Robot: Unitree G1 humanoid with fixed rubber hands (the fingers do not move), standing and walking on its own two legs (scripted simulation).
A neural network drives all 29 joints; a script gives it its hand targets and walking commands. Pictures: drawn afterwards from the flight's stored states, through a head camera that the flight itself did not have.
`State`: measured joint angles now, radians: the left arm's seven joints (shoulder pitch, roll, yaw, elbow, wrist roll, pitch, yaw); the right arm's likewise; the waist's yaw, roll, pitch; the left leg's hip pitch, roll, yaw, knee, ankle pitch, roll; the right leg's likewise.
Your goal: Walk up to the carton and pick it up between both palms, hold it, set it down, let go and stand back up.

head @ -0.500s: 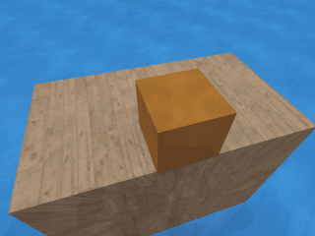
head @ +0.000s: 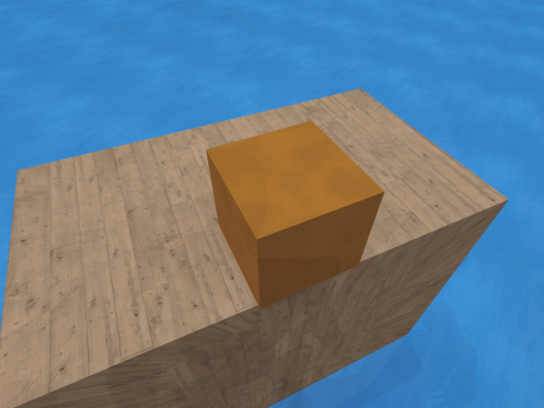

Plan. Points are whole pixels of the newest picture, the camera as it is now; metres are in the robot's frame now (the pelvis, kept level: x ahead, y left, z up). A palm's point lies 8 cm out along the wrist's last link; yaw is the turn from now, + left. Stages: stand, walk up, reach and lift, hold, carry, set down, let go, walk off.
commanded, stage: walk up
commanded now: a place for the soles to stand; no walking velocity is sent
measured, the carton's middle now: (286, 211) +0.44 +0.00 +0.05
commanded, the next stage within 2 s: none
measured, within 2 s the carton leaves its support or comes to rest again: neither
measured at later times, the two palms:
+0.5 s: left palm out of the picture +0.06 +0.23 -0.13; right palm out of the picture -0.02 -0.30 -0.12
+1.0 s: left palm out of the picture +0.00 +0.02 -0.11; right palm out of the picture +0.07 -0.50 -0.13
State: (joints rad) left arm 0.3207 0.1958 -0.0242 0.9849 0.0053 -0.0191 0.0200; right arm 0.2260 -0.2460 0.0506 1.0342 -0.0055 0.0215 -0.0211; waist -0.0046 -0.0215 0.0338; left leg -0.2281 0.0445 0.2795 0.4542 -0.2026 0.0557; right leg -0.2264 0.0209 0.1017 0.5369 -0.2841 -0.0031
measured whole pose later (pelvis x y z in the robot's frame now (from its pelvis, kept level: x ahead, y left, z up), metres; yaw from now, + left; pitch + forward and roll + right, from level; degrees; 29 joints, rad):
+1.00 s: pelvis -0.01 -0.23 +0.00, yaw +6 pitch -2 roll +3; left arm 0.28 0.22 -0.01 0.88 0.01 0.05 0.02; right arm 0.32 -0.29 -0.04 0.82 -0.04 0.01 -0.05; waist 0.03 0.02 0.09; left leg -0.54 -0.05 -0.04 1.12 -0.35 -0.02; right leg -0.24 -0.06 -0.11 0.53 -0.26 -0.03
